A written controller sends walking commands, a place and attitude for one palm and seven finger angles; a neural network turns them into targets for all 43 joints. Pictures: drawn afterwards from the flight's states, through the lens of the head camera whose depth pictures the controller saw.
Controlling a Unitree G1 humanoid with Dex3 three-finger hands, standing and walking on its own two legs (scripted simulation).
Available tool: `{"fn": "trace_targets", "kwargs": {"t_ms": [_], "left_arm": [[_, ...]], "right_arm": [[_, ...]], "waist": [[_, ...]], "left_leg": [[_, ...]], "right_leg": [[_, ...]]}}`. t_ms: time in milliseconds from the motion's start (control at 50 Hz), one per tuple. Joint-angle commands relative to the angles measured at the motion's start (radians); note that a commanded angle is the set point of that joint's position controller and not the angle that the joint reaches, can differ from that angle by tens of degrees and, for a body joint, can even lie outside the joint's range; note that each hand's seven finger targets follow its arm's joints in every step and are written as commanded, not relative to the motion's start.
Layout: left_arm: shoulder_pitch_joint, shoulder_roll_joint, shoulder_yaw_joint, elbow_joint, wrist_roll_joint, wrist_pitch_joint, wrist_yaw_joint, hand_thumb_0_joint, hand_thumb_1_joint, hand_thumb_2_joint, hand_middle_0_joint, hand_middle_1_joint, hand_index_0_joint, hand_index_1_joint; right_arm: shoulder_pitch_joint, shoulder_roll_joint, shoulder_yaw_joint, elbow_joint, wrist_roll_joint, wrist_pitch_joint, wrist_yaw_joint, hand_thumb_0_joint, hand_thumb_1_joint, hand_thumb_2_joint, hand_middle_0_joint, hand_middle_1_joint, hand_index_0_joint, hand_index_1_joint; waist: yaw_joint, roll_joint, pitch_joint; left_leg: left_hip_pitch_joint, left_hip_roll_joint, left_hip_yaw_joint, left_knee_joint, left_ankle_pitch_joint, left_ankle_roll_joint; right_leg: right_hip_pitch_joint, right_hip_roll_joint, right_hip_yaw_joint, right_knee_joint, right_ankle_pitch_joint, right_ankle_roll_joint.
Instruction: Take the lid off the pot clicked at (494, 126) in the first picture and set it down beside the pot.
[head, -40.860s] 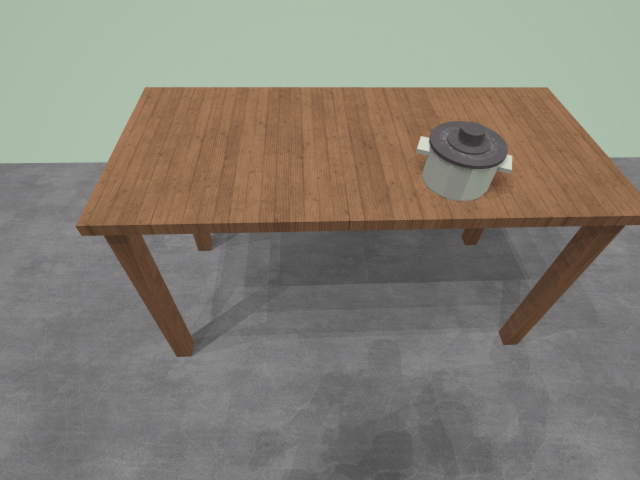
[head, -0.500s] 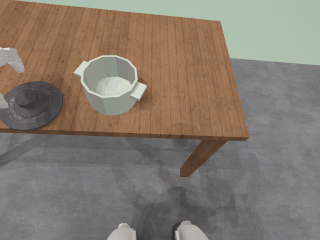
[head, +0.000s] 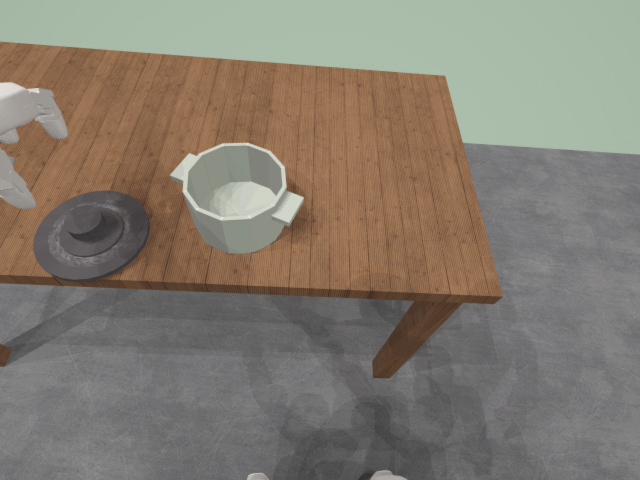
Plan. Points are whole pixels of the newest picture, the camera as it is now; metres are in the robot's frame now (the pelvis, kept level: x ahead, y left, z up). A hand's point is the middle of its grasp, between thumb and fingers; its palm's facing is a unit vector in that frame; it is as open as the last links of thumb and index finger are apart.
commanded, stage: raise the empty hand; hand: left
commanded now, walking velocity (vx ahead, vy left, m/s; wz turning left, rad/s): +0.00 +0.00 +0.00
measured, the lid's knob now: (85, 222) +0.48 +0.33 -0.04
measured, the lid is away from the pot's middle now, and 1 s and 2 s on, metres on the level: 0.23 0.23 0.23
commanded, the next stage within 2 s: draw the hand back to the body in 0.12 s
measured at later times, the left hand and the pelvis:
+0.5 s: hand (3, 174) +0.44 +0.34 +0.12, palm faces -0.42 -0.09 -0.90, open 10.9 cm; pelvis +0.01 -0.01 +0.01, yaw +1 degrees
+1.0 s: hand (55, 145) +0.44 +0.27 +0.16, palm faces +0.39 -0.86 -0.34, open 10.7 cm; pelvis +0.03 -0.03 +0.02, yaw +1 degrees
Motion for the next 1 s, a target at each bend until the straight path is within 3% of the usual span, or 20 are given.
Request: {"fn": "trace_targets", "kwargs": {"t_ms": [0, 40, 80, 140, 220, 280, 320, 380, 520, 580, 680, 700, 720, 740, 760, 800, 820, 900, 940, 980], "left_arm": [[-0.451, 0.333, 0.085, -0.175, -0.021, 0.012, 0.031, 0.0, 0.122, 0.368, -0.272, -1.005, -0.272, -1.005], [-0.428, 0.266, 0.034, -0.123, -0.023, 0.018, 0.023, 0.0, 0.122, 0.368, -0.272, -1.005, -0.272, -1.005], [-0.402, 0.286, 0.043, -0.088, -0.023, 0.018, 0.019, 0.0, 0.122, 0.368, -0.272, -1.005, -0.272, -1.005], [-0.43, 0.291, 0.037, -0.123, -0.022, 0.013, 0.016, 0.0, 0.122, 0.368, -0.272, -1.005, -0.272, -1.005], [-0.463, 0.377, 0.11, -0.224, -0.021, -0.008, 0.022, 0.0, 0.122, 0.368, -0.272, -1.005, -0.272, -1.005], [-0.435, 0.338, 0.113, -0.276, -0.034, -0.013, 0.019, 0.0, 0.122, 0.368, -0.272, -1.005, -0.272, -1.005], [-0.367, 0.328, 0.132, -0.288, -0.041, -0.02, 0.016, 0.0, 0.122, 0.368, -0.272, -1.005, -0.272, -1.005], [-0.3, 0.265, 0.095, -0.235, -0.059, -0.006, 0.008, 0.0, 0.122, 0.368, -0.272, -1.005, -0.272, -1.005], [-0.266, 0.31, 0.162, -0.416, -0.062, -0.02, 0.027, 0.0, 0.122, 0.368, -0.272, -1.005, -0.272, -1.005], [-0.169, 0.331, 0.201, -0.331, -0.084, -0.01, 0.033, 0.0, 0.122, 0.368, -0.272, -1.005, -0.272, -1.005], [-0.165, 0.243, 0.133, -0.437, -0.076, -0.001, 0.036, 0.0, 0.122, 0.368, -0.272, -1.005, -0.272, -1.005], [-0.235, -0.091, 0.185, -0.448, -0.68, 0.007, 0.194, 0.0, 0.122, 0.368, -0.272, -1.005, -0.272, -1.005], [-0.189, -0.117, 0.145, -0.502, -0.744, 0.011, 0.265, 0.0, 0.122, 0.368, -0.272, -1.005, -0.272, -1.005], [-0.126, -0.106, 0.173, -0.522, -0.757, 0.03, 0.312, 0.0, 0.122, 0.368, -0.272, -1.005, -0.272, -1.005], [-0.054, -0.004, 0.308, -0.484, -0.822, 0.041, 0.358, 0.0, 0.122, 0.368, -0.272, -1.005, -0.272, -1.005], [-0.039, 0.076, 0.4, -0.457, -0.879, 0.058, 0.422, 0.0, 0.122, 0.368, -0.272, -1.005, -0.272, -1.005], [-0.029, 0.097, 0.43, -0.435, -0.896, 0.061, 0.443, 0.0, 0.141, 0.381, -0.27, -0.987, -0.27, -0.987], [-0.026, -0.033, 0.375, -0.707, -0.949, 0.041, 0.489, 0.0, 0.219, 0.434, -0.263, -0.917, -0.263, -0.917], [0.132, -0.019, 0.438, -0.764, -0.967, 0.052, 0.509, 0.0, 0.258, 0.461, -0.259, -0.881, -0.259, -0.881], [0.335, -0.039, 0.482, -0.697, -0.988, 0.082, 0.522, 0.0, 0.297, 0.488, -0.256, -0.846, -0.256, -0.846]], "right_arm": [[0.11, -0.201, -0.063, -0.056, 0.0, -0.017, -0.016, 0.0, -0.9, -0.9, 0.2, 0.3, 0.2, 0.3], [0.102, -0.198, -0.062, -0.053, 0.003, -0.023, -0.015, 0.0, -0.9, -0.9, 0.2, 0.3, 0.2, 0.3], [0.096, -0.201, -0.057, -0.06, 0.007, -0.023, -0.014, 0.0, -0.9, -0.9, 0.2, 0.3, 0.2, 0.3], [0.097, -0.203, -0.057, -0.057, 0.005, -0.022, -0.015, 0.0, -0.9, -0.9, 0.2, 0.3, 0.2, 0.3], [0.101, -0.203, -0.063, -0.06, -0.001, -0.026, -0.024, 0.0, -0.9, -0.9, 0.2, 0.3, 0.2, 0.3], [0.091, -0.196, -0.074, -0.057, -0.008, -0.023, -0.015, 0.0, -0.9, -0.9, 0.2, 0.3, 0.2, 0.3], [0.08, -0.19, -0.077, -0.07, -0.008, -0.016, -0.009, 0.0, -0.9, -0.9, 0.2, 0.3, 0.2, 0.3], [0.056, -0.187, -0.076, -0.07, -0.006, -0.002, 0.005, 0.0, -0.9, -0.9, 0.2, 0.3, 0.2, 0.3], [0.012, -0.173, -0.083, -0.113, -0.015, 0.011, 0.018, 0.0, -0.9, -0.9, 0.2, 0.3, 0.2, 0.3], [-0.003, -0.174, -0.075, -0.117, -0.009, 0.011, 0.02, 0.0, -0.9, -0.9, 0.2, 0.3, 0.2, 0.3], [-0.048, -0.158, -0.077, -0.141, -0.01, 0.006, 0.03, 0.0, -0.9, -0.9, 0.2, 0.3, 0.2, 0.3], [0.086, -0.09, -0.065, -0.197, -0.002, -0.041, 0.007, 0.0, -0.9, -0.9, 0.2, 0.3, 0.2, 0.3], [0.025, -0.108, -0.047, -0.189, -0.001, -0.082, -0.004, 0.0, -0.9, -0.9, 0.2, 0.3, 0.2, 0.3], [0.006, -0.107, -0.046, -0.19, -0.007, -0.104, -0.01, 0.0, -0.9, -0.9, 0.2, 0.3, 0.2, 0.3], [0.014, -0.135, -0.048, -0.186, -0.022, -0.115, -0.02, 0.0, -0.9, -0.9, 0.2, 0.3, 0.2, 0.3], [0.011, -0.147, -0.04, -0.159, -0.031, -0.126, -0.024, 0.0, -0.9, -0.9, 0.2, 0.3, 0.2, 0.3], [0.003, -0.154, -0.038, -0.141, -0.038, -0.131, -0.025, 0.0, -0.9, -0.9, 0.2, 0.3, 0.2, 0.3], [-0.045, -0.123, -0.039, -0.159, -0.042, -0.212, -0.003, 0.0, -0.9, -0.9, 0.2, 0.3, 0.2, 0.3], [-0.051, -0.121, -0.041, -0.155, -0.05, -0.238, 0.008, 0.0, -0.9, -0.9, 0.2, 0.3, 0.2, 0.3], [-0.051, -0.123, -0.045, -0.147, -0.056, -0.237, 0.014, 0.0, -0.9, -0.9, 0.2, 0.3, 0.2, 0.3]], "waist": [[0.008, 0.111, -0.391], [-0.002, 0.1, -0.335], [0.001, 0.068, -0.301], [0.002, 0.108, -0.33], [0.015, 0.166, -0.435], [0.022, 0.223, -0.445], [0.034, 0.192, -0.452], [0.029, 0.127, -0.347], [0.05, 0.174, -0.433], [0.055, 0.077, -0.358], [0.056, 0.144, -0.332], [-0.009, 0.159, -0.246], [0.018, 0.151, -0.229], [0.032, 0.141, -0.225], [0.058, 0.047, -0.259], [0.073, -0.061, -0.286], [0.076, -0.058, -0.265], [0.09, 0.254, -0.286], [0.11, 0.25, -0.288], [0.123, 0.092, -0.22]], "left_leg": [[0.397, 0.01, -0.065, -0.092, 0.478, -0.03], [0.392, 0.013, -0.062, -0.093, 0.48, -0.031], [0.352, 0.01, -0.053, -0.099, 0.414, -0.024], [0.365, 0.007, -0.051, -0.098, 0.428, -0.024], [0.443, 0.012, -0.061, -0.085, 0.55, -0.027], [0.511, 0.019, -0.077, -0.08, 0.654, -0.045], [0.534, 0.018, -0.084, -0.078, 0.737, -0.05], [0.445, 0.014, -0.07, -0.098, 0.612, -0.035], [0.529, 0.004, -0.081, -0.116, 0.697, -0.035], [0.433, -0.002, -0.07, -0.137, 0.549, -0.016], [0.486, 0.003, -0.076, -0.159, 0.549, -0.023], [0.646, 0.07, -0.111, -0.214, 0.399, -0.072], [0.71, 0.105, -0.177, -0.26, 0.341, -0.074], [0.701, 0.109, -0.191, -0.281, 0.29, -0.077], [0.653, 0.098, -0.171, -0.276, 0.291, -0.064], [0.54, 0.064, -0.085, -0.257, 0.366, -0.048], [0.507, 0.059, -0.063, -0.26, 0.371, -0.051], [0.655, 0.075, -0.07, -0.269, 0.59, -0.09], [0.663, 0.077, -0.061, -0.251, 0.719, -0.083], [0.562, 0.076, -0.04, -0.256, 0.691, -0.069]], "right_leg": [[0.073, 0.076, -0.073, -0.042, 0.191, -0.065], [0.039, 0.076, -0.081, -0.044, 0.181, -0.065], [0.047, 0.076, -0.08, -0.047, 0.157, -0.064], [0.058, 0.074, -0.075, -0.042, 0.17, -0.067], [0.092, 0.073, -0.073, -0.039, 0.229, -0.068], [0.069, 0.074, -0.086, -0.043, 0.236, -0.067], [0.078, 0.078, -0.089, -0.046, 0.258, -0.067], [0.082, 0.073, -0.09, -0.062, 0.23, -0.064], [0.152, 0.069, -0.085, -0.071, 0.277, -0.071], [0.197, 0.063, -0.087, -0.081, 0.254, -0.066], [0.174, 0.06, -0.091, -0.1, 0.214, -0.072], [0.122, 0.038, -0.099, -0.11, 0.126, -0.096], [0.1, 0.034, -0.081, -0.128, 0.071, -0.093], [0.123, 0.031, -0.078, -0.135, 0.043, -0.088], [0.193, 0.024, -0.067, -0.149, 0.083, -0.091], [0.348, 0.017, -0.048, -0.156, 0.228, -0.085], [0.376, 0.013, -0.041, -0.159, 0.256, -0.082], [0.391, 0.01, -0.054, -0.161, 0.314, -0.084], [0.446, 0.013, -0.056, -0.163, 0.398, -0.081], [0.509, 0.011, -0.066, -0.154, 0.463, -0.073]]}}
